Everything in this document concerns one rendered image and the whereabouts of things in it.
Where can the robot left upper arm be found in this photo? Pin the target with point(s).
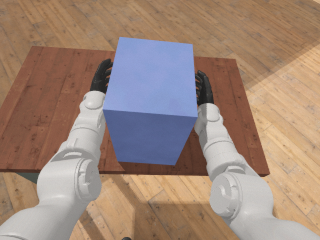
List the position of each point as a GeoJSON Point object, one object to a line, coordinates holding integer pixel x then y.
{"type": "Point", "coordinates": [65, 189]}

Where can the carton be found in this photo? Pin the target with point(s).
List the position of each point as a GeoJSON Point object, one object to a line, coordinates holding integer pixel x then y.
{"type": "Point", "coordinates": [150, 105]}

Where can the robot left hand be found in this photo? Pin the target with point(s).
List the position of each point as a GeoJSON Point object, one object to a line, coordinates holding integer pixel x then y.
{"type": "Point", "coordinates": [99, 80]}

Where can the right robot forearm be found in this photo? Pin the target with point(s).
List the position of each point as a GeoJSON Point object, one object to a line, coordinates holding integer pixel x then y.
{"type": "Point", "coordinates": [216, 144]}

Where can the robot right upper arm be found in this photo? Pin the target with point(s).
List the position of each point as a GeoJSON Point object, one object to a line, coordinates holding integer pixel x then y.
{"type": "Point", "coordinates": [245, 203]}

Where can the left robot forearm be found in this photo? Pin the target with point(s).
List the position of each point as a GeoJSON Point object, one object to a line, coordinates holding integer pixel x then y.
{"type": "Point", "coordinates": [86, 135]}

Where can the table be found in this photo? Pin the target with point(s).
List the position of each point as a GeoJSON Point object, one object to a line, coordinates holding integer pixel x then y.
{"type": "Point", "coordinates": [44, 100]}

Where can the robot right hand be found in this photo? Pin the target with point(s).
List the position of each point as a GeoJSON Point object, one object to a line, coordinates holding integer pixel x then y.
{"type": "Point", "coordinates": [204, 93]}

